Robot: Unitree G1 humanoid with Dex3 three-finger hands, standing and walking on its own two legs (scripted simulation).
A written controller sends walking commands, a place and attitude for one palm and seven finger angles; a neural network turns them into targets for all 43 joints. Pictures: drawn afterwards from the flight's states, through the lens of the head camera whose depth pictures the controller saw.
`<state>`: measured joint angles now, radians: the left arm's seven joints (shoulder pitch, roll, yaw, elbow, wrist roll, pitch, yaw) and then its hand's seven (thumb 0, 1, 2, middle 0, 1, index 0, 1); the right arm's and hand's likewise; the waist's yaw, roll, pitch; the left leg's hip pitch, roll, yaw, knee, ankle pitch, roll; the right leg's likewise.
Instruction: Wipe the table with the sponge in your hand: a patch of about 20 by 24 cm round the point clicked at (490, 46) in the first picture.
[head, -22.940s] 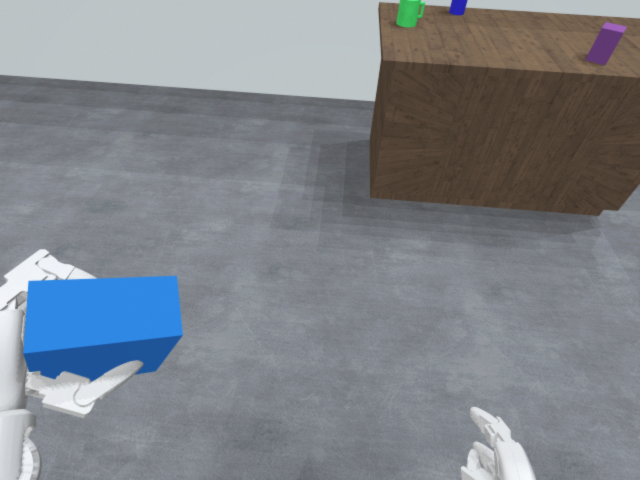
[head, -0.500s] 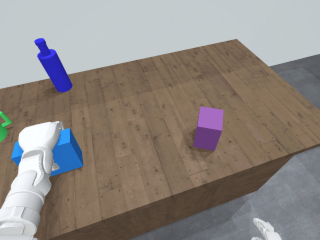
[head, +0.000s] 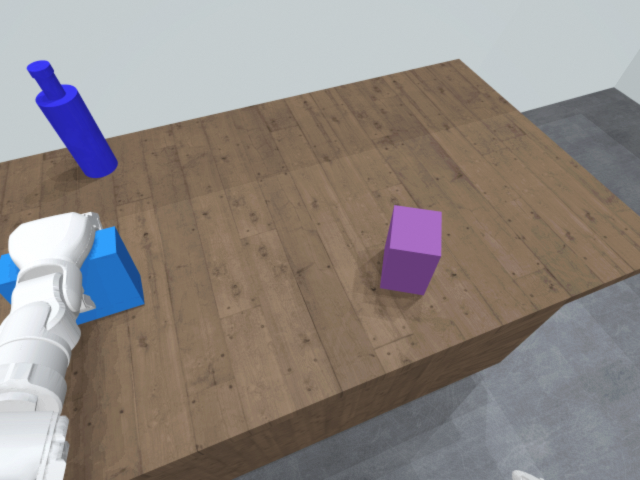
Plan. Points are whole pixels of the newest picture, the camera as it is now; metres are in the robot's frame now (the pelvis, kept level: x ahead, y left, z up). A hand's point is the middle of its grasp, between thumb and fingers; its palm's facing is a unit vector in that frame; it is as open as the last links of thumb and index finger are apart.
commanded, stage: wipe forward along the first lane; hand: left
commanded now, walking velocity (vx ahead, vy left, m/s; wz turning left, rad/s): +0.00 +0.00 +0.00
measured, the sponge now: (83, 289) +0.35 +0.36 -0.01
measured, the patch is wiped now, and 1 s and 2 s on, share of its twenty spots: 0.35 0.55 0.65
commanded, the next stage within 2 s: slide across to the middle lane in 0.06 s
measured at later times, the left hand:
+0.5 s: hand (102, 248) +0.39 +0.33 +0.03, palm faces -0.11 +0.00 -0.99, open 10.0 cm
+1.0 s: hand (136, 246) +0.40 +0.29 +0.03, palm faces -0.11 +0.00 -0.99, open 10.0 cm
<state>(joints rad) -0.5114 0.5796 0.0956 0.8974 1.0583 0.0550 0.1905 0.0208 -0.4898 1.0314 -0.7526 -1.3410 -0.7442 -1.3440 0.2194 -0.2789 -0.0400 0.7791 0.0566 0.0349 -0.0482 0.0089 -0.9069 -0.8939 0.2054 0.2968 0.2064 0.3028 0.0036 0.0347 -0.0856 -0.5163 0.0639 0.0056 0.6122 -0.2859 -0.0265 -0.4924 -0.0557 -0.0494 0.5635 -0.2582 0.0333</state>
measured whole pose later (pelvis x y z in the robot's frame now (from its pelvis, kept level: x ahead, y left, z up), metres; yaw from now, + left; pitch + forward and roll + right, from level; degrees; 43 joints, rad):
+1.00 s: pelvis +0.02 -0.01 +0.00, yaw +1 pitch +10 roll -1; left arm -0.58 0.42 -0.06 0.88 1.04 0.21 0.23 0.00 -0.49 1.03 -0.75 -1.34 -0.74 -1.35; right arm 0.15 -0.26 -0.04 0.78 0.06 0.06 -0.05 0.01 -0.91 -0.89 0.20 0.30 0.21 0.30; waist 0.01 0.05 -0.09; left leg -0.45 0.06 -0.01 0.56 -0.29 -0.04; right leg -0.43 -0.05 -0.07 0.54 -0.28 0.02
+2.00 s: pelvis +0.02 -0.01 +0.01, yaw +1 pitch +4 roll +0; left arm -0.16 0.30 -0.19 0.38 1.03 0.41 0.24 0.00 -0.48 1.03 -0.73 -1.35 -0.73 -1.36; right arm 0.08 -0.25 0.00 0.71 0.07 0.07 -0.03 0.01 -0.91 -0.89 0.20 0.30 0.21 0.30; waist 0.09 0.06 -0.09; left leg -0.33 0.05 0.01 0.55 -0.30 -0.04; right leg -0.32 -0.07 -0.05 0.55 -0.30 0.03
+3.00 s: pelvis +0.01 -0.01 +0.01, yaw +0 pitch +0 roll +0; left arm 0.03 0.25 -0.31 0.13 1.04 0.45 0.22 0.00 -0.47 1.03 -0.72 -1.36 -0.72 -1.36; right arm 0.06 -0.25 -0.03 0.73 0.07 0.01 -0.02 0.01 -0.91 -0.89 0.20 0.30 0.15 0.28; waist 0.11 0.09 -0.06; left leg -0.25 0.06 0.01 0.52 -0.28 -0.05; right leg -0.26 -0.06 -0.04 0.54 -0.29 0.02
